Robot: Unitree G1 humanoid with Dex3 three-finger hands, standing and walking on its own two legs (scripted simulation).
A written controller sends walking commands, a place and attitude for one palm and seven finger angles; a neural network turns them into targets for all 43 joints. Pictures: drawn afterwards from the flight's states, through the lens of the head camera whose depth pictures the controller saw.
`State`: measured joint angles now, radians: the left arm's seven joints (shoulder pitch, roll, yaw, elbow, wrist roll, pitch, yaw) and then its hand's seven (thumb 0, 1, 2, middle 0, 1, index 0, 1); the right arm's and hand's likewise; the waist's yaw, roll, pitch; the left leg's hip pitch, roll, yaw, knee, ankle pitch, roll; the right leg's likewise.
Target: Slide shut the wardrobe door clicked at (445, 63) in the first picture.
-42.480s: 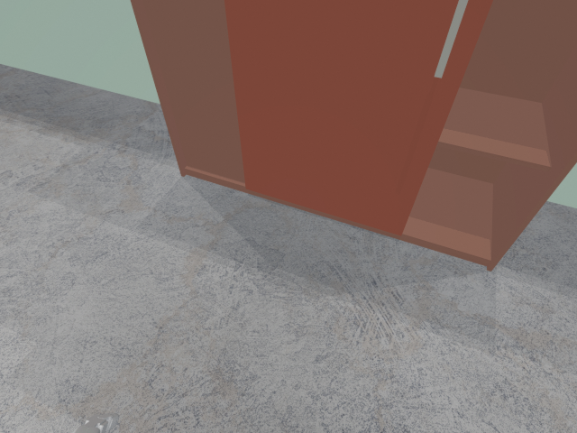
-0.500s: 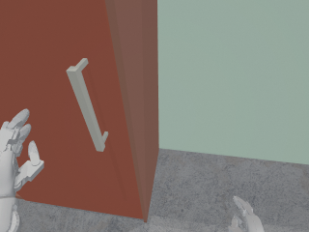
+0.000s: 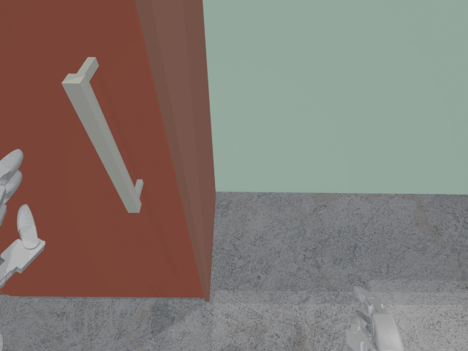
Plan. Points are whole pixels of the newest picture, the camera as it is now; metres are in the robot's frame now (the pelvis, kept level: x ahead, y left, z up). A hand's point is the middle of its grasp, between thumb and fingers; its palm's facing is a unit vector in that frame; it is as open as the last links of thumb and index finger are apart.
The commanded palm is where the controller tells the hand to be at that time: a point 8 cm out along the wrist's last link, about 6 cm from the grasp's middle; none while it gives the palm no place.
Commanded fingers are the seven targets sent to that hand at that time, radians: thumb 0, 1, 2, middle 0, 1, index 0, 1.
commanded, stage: step back with the hand held close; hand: left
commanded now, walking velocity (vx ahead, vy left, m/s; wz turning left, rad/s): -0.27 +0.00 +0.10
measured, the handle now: (115, 148) +0.37 +0.22 +0.16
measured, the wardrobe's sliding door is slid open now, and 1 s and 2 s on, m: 0.00 0.00 0.00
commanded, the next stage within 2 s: stop stepping back and stand still in 1.16 s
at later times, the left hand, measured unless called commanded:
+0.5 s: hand out of the picture +0.13 +0.26 +0.17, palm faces +0.51 -0.73 -0.45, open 7.4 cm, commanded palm +0.06 +0.30 +0.18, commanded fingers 0.00 0.90 0.90 -0.20 -0.30 -0.20 -0.30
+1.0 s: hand out of the picture +0.06 +0.25 +0.18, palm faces +0.51 -0.71 -0.48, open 7.4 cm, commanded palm +0.01 +0.28 +0.18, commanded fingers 0.00 0.90 0.90 -0.20 -0.30 -0.20 -0.30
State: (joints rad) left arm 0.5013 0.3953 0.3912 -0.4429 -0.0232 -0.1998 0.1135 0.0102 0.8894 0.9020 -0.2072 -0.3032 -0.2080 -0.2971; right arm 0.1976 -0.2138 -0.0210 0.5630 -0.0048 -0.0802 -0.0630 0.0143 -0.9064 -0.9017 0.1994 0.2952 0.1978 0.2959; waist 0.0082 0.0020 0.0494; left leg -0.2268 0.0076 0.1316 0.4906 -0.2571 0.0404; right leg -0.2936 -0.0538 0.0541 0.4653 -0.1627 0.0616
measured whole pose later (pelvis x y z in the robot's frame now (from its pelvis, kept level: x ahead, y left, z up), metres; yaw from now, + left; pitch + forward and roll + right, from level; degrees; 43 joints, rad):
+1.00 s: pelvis -0.12 -0.03 -0.02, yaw +2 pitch +3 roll -3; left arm 0.54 0.42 0.52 -0.56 -0.02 -0.35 0.15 0.01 0.89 0.90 -0.21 -0.30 -0.21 -0.30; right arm 0.23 -0.17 -0.02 0.64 -0.02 -0.18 -0.04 0.01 -0.90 -0.90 0.20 0.30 0.20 0.30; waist 0.04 0.01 0.01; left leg -0.58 0.07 0.01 0.66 -0.17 0.00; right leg -0.25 0.07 0.00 0.58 -0.39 -0.02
